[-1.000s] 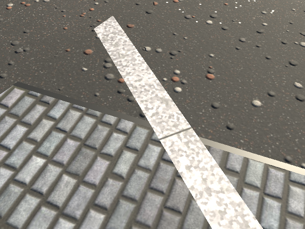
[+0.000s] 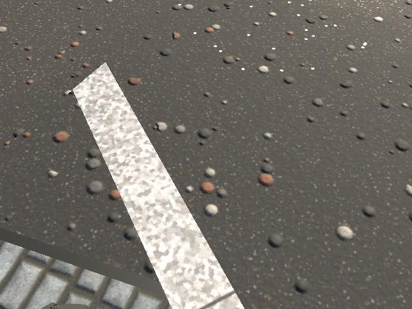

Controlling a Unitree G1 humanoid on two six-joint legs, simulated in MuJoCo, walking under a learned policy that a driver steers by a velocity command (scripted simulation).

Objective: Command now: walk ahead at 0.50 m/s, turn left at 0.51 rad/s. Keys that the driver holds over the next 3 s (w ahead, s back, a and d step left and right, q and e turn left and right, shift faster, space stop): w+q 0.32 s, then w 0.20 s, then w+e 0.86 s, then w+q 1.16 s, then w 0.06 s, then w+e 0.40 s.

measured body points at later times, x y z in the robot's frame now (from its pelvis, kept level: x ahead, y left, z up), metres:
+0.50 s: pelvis +0.27 -0.05 +0.00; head +0.30 -0.05 +0.45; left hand +0.22 +0.23 -0.11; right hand +0.52 -0.25 -0.09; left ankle +0.33 +0.14 -0.68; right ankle +0.26 -0.16 -0.75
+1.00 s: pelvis +0.51 +0.07 +0.00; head +0.53 +0.07 +0.45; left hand +0.63 +0.36 -0.10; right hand +0.60 -0.21 -0.12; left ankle +0.46 +0.16 -0.75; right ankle +0.65 -0.08 -0.67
